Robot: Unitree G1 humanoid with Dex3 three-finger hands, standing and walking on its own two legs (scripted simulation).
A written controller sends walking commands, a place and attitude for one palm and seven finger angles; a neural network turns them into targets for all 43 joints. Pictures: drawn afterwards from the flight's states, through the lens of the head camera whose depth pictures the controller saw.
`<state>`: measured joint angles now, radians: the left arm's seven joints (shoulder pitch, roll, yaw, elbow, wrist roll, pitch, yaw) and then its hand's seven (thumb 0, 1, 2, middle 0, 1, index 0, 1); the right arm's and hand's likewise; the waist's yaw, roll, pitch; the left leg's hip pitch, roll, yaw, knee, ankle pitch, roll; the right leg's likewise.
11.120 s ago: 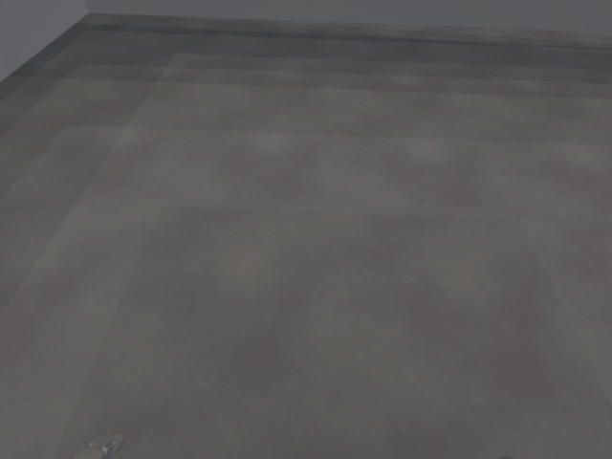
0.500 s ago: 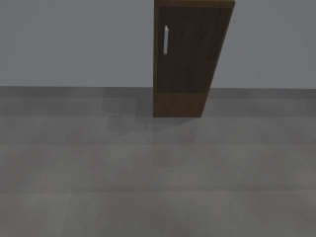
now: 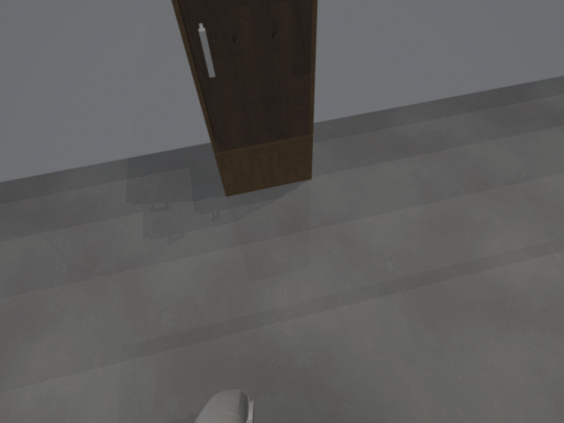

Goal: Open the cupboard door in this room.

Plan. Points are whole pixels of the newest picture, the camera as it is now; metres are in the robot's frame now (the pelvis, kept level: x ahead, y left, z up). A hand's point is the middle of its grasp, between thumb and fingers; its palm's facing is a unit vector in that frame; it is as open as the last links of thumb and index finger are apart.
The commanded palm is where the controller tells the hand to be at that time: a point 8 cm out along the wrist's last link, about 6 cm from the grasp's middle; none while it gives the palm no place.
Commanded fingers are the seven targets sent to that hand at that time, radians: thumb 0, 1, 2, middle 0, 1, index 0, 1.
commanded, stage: walk to a spot facing it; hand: left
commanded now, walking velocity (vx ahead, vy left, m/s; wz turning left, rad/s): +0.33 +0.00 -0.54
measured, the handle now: (206, 50) +1.06 +0.36 -0.04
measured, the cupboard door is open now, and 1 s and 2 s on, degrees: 0 0 0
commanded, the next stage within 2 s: none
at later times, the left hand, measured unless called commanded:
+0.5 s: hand (151, 370) +0.20 +0.28 -0.19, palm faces -0.18 -0.97 -0.18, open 7.4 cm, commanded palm none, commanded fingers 0.00 0.90 0.90 -0.20 -0.30 -0.20 -0.30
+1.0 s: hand (274, 219) +0.55 +0.09 -0.18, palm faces -0.57 -0.80 -0.16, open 7.4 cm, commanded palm none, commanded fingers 0.00 0.90 0.90 -0.20 -0.30 -0.20 -0.30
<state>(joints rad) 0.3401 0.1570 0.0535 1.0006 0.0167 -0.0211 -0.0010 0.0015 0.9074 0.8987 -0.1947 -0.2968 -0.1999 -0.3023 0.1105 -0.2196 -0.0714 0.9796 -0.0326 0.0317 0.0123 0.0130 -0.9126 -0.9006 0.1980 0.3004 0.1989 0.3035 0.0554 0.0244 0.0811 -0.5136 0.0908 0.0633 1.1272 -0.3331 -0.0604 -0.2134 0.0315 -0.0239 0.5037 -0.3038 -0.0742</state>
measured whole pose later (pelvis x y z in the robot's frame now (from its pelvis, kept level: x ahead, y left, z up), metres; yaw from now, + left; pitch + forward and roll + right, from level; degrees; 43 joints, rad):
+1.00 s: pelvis +0.34 +0.03 -0.03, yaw -33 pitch +1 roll +0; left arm 0.06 0.18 0.05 0.89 0.02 0.00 -0.03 0.00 0.91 0.90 -0.19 -0.30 -0.20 -0.30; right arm 0.42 -0.14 -0.03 1.05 -0.01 0.01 -0.01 0.01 -0.91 -0.90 0.20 0.30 0.20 0.30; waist -0.04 -0.01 0.13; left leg -0.16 0.12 0.33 0.96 -0.51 -0.03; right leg -0.39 0.04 -0.16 0.68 -0.32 -0.10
